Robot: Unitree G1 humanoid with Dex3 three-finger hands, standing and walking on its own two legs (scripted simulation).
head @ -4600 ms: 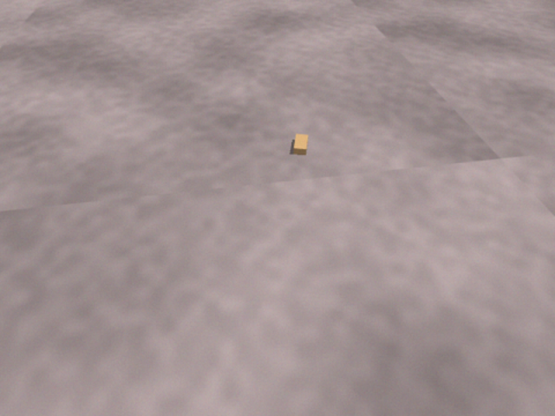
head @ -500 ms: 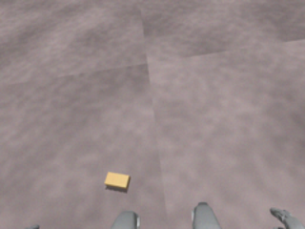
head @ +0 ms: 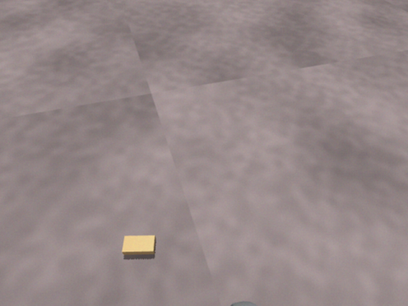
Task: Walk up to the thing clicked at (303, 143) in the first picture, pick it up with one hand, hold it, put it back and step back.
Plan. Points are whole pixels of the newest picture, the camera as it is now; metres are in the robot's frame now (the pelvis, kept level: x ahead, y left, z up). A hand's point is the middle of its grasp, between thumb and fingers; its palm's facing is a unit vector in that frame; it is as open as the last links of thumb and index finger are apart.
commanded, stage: walk up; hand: left
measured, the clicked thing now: (139, 244) +0.49 +0.27 -0.73
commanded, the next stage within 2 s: none
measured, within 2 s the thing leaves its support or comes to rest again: neither
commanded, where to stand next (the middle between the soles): +0.10 -0.02 m, yaw +2 degrees
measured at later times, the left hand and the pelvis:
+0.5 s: hand out of the picture +0.10 +0.22 -0.13, palm faces -0.03 -0.90 -0.43, open 7.4 cm; pelvis +0.02 -0.05 +0.00, yaw -2 degrees
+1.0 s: hand out of the picture +0.13 +0.22 -0.13, palm faces +0.00 -0.93 -0.36, open 7.4 cm; pelvis +0.02 -0.04 +0.02, yaw +0 degrees
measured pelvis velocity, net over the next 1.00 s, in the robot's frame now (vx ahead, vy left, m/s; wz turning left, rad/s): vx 0.02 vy -0.04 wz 0.00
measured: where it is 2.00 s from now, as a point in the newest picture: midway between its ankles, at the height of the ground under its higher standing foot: outside the picture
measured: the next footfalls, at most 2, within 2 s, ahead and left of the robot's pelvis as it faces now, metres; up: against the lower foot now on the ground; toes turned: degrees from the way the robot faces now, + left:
right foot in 0.24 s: +0.04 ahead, -0.17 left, +0.00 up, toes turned -3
left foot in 0.52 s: +0.10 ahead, +0.09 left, +0.00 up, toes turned -1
